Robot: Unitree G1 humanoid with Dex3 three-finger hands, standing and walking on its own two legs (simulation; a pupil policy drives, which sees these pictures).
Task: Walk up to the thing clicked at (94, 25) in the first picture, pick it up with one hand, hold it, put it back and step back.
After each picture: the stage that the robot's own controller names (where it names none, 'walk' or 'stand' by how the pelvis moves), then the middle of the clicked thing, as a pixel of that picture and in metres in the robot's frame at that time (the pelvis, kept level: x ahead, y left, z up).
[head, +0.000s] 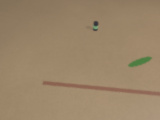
stand; (95, 26) +1.74 -0.19 -0.72
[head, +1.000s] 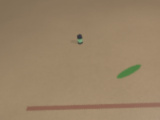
walk; (79, 39) +1.61 +0.14 -0.69
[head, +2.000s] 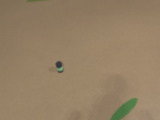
walk; (59, 67) +1.05 +0.32 -0.71
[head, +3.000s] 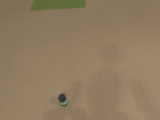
walk; (63, 100) +0.67 +0.26 -0.72
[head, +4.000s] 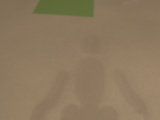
walk; out of the picture +0.44 +0.16 -0.70
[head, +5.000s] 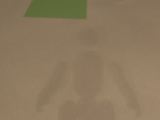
stand; out of the picture +0.36 +0.17 -0.72
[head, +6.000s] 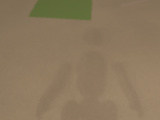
stand; out of the picture +0.35 +0.17 -0.72
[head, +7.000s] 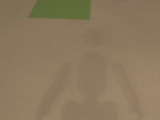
stand; out of the picture +0.36 +0.17 -0.73
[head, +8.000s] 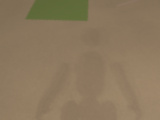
stand; out of the picture +0.35 +0.18 -0.73
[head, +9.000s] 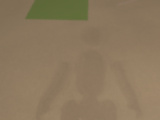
go down; out of the picture +0.34 +0.18 -0.73
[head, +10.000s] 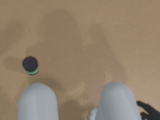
go down; (31, 66) +0.43 +0.20 -0.35
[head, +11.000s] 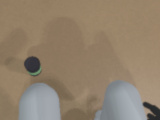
approach; (33, 66) +0.43 +0.20 -0.31
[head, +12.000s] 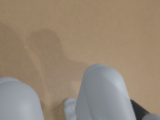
close in; out of the picture +0.42 +0.24 -0.22
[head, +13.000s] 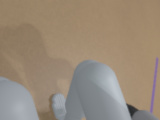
close; out of the picture +0.42 +0.25 -0.22
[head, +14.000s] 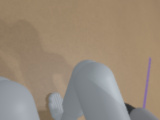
lift; out of the picture +0.40 +0.24 -0.23
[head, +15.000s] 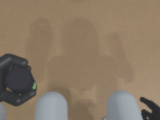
lift; (23, 84) +0.32 +0.20 -0.03
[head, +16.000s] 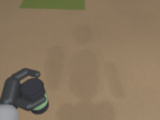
hold; (36, 96) +0.31 +0.17 +0.02
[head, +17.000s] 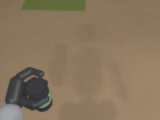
hold; (40, 95) +0.31 +0.16 +0.02
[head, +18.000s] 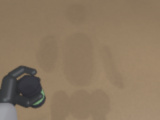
crouch; (33, 92) +0.33 +0.17 -0.04
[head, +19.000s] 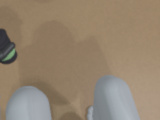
lower; (2, 47) +0.46 +0.22 -0.09
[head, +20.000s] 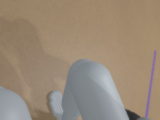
lower; out of the picture +0.43 +0.27 -0.23
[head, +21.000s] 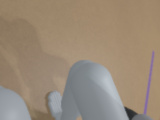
lower; out of the picture +0.43 +0.27 -0.23
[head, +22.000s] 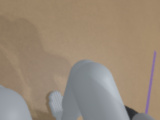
lower; out of the picture +0.43 +0.27 -0.23
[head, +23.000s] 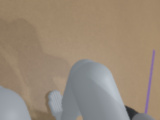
lower; out of the picture +0.43 +0.27 -0.23
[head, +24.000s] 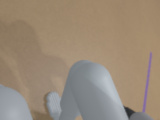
open; out of the picture +0.42 +0.25 -0.23
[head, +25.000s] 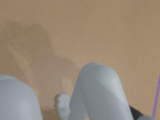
stand; out of the picture +0.42 +0.23 -0.23
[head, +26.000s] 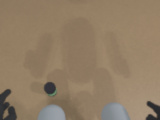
walk; (50, 89) +0.41 +0.17 -0.49
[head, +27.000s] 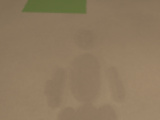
stand; out of the picture +0.37 +0.15 -0.66
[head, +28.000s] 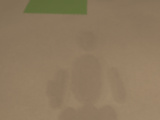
stand; out of the picture +0.38 +0.15 -0.67
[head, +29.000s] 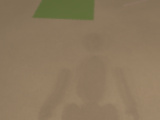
stand; out of the picture +0.38 +0.14 -0.71
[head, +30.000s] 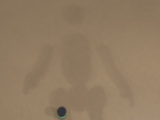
walk; (61, 113) +0.42 +0.10 -0.70
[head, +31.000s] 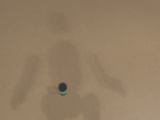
walk; (62, 89) +0.59 +0.12 -0.70
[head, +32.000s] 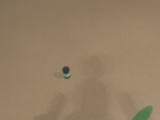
walk; (66, 72) +0.89 +0.23 -0.70
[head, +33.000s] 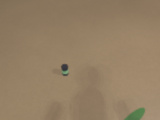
stand; (65, 70) +0.97 +0.19 -0.70
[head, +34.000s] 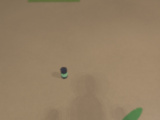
stand; (64, 72) +1.00 +0.19 -0.72
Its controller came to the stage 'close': yes
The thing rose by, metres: 0.73
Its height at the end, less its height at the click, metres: +0.00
